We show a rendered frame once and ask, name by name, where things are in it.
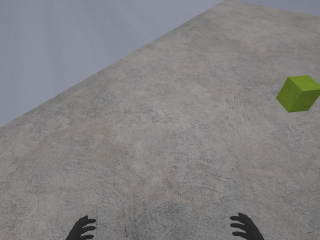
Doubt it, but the robot left hand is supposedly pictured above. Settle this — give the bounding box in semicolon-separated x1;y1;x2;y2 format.
65;215;96;240

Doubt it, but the robot right hand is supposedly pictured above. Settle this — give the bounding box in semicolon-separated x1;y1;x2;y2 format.
230;212;264;240

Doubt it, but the carton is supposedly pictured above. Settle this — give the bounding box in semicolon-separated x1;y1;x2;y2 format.
276;75;320;113

